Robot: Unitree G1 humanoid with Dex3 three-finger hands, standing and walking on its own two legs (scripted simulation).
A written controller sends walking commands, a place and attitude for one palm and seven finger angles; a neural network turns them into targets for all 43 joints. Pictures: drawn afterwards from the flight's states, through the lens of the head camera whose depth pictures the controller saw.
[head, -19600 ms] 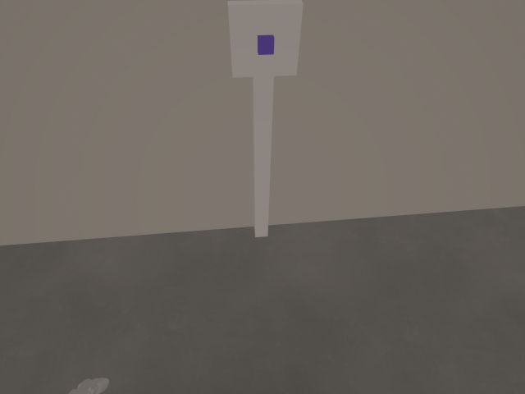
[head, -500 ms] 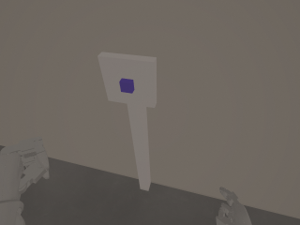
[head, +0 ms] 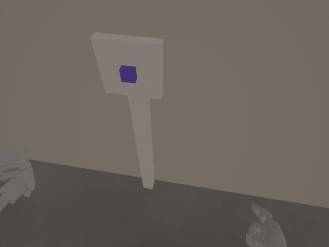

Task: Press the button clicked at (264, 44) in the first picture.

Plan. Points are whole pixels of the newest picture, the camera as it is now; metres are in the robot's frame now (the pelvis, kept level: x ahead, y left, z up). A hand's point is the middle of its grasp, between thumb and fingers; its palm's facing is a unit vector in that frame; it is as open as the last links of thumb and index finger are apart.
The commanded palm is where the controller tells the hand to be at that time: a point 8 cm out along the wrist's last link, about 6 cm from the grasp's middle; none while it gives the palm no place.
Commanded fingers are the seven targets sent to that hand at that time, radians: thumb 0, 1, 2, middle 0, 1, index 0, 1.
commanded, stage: step back with the hand held close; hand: left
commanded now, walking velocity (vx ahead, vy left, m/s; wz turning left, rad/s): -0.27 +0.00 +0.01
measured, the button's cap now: (128, 73) +0.52 +0.13 +0.14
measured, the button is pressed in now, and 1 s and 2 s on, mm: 0 0 0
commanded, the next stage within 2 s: stop stepping back and stand still in 0.88 s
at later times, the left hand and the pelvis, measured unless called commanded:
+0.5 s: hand out of the picture +0.10 +0.23 +0.18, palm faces +0.41 -0.78 -0.46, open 3.1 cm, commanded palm +0.03 +0.27 +0.18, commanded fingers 0.00 0.90 0.90 -1.30 -1.50 -1.30 -1.50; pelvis -0.09 -0.01 -0.01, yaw +2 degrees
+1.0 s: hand out of the picture +0.00 +0.19 +0.17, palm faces +0.27 -0.83 -0.48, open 3.1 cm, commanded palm -0.07 +0.23 +0.18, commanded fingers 0.00 0.90 0.90 -1.30 -1.50 -1.30 -1.50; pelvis -0.21 -0.04 +0.01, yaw -2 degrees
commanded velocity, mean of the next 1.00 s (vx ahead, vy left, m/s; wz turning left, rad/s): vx -0.33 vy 0.00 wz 0.01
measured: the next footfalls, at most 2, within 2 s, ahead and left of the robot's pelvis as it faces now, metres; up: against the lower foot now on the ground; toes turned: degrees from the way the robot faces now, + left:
right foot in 0.68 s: -0.18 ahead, -0.16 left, +0.00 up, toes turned -2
left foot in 0.88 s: -0.10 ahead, +0.05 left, +0.00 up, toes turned -1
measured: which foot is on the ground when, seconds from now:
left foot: down 0.00-0.72, up 0.74-0.86, down 0.88-1.00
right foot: down 0.00-0.42, up 0.44-0.66, down 0.68-0.92, up 0.94-1.00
